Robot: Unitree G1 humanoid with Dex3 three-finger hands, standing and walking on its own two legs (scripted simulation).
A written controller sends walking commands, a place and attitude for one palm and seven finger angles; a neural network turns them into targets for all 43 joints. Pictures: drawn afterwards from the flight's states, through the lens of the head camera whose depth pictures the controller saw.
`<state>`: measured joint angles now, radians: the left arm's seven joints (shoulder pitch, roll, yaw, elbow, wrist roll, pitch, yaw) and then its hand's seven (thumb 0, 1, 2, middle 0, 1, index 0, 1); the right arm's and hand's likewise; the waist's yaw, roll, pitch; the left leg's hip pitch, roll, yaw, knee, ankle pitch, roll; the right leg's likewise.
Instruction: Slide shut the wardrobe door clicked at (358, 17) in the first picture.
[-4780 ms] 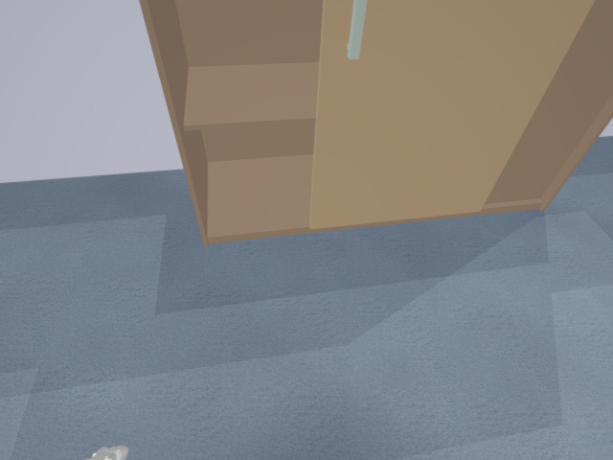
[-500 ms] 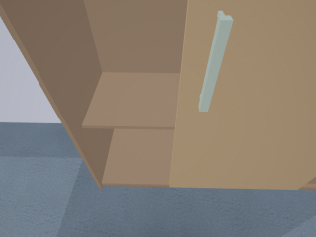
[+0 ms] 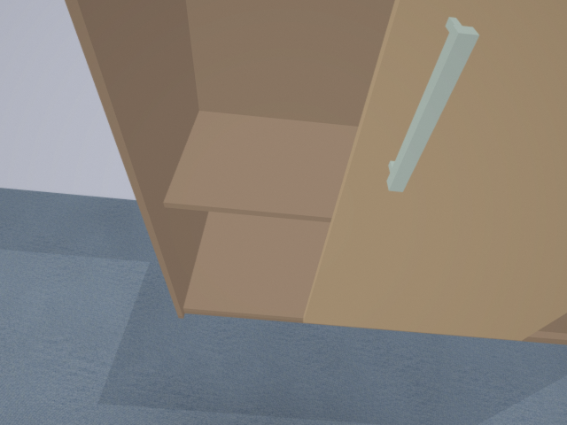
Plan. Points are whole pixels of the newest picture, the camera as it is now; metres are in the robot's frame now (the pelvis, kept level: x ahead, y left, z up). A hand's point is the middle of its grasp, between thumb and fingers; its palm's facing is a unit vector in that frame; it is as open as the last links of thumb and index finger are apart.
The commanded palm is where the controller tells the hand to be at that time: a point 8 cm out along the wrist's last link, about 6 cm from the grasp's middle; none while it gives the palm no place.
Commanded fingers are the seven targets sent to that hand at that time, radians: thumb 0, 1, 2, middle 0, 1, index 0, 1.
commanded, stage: come to a stop and stand still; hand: right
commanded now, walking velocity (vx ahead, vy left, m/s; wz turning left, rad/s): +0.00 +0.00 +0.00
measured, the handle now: (420, 115) +0.55 -0.17 +0.18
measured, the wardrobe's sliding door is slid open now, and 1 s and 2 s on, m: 0.44 0.44 0.44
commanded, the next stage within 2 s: look again from close up in 1.08 s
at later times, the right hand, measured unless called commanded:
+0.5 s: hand out of the picture -0.04 -0.16 -0.17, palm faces +0.05 +0.98 -0.19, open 7.4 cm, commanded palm none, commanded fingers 0.00 -0.90 -0.90 0.20 0.30 0.20 0.30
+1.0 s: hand out of the picture +0.00 -0.19 -0.17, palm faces +0.04 +0.98 -0.18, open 7.4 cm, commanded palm none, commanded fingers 0.00 -0.90 -0.90 0.20 0.30 0.20 0.30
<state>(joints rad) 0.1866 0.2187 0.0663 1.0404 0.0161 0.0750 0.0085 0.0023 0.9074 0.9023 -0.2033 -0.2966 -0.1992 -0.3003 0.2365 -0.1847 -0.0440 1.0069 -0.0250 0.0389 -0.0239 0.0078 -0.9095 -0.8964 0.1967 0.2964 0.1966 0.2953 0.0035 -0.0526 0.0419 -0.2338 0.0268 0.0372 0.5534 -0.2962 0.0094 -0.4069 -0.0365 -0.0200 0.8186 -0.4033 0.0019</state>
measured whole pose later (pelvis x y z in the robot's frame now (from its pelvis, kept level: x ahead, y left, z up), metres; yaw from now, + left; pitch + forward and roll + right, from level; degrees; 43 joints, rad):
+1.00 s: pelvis -0.01 -0.02 +0.00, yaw +0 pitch -1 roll +0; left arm 0.30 0.15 -0.02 1.10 0.02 -0.02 0.02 0.01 0.92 0.90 -0.20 -0.30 -0.20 -0.30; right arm 0.30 -0.15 0.00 1.09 -0.01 -0.01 -0.02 0.01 -0.91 -0.90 0.20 0.30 0.20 0.30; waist 0.00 0.00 0.00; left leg -0.23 0.05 0.03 0.50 -0.25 -0.03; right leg -0.19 0.01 -0.05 0.49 -0.28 -0.03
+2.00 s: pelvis +0.02 +0.00 +0.00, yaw +0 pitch +0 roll +0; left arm 0.29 0.13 -0.02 1.14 0.01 -0.02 0.03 0.01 0.91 0.90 -0.20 -0.30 -0.20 -0.30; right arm 0.30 -0.13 0.00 1.12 -0.01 -0.02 -0.04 0.01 -0.91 -0.90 0.20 0.30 0.20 0.30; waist 0.00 0.00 0.03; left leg -0.19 0.02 0.04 0.48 -0.29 0.00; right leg -0.15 -0.02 -0.04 0.48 -0.31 0.00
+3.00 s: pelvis -0.03 -0.02 -0.02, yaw -2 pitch +2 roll +2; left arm 0.32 0.28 -0.03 0.61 -0.05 -0.30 0.07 0.02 0.90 0.90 -0.21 -0.30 -0.20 -0.30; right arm 0.25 -0.33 -0.31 -0.02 0.34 -0.16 0.36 0.01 0.09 -0.47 0.27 0.93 0.27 0.93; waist -0.01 -0.03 -0.05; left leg -0.42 0.03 0.07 0.71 -0.33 -0.01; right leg -0.43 -0.02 0.00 0.77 -0.38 -0.02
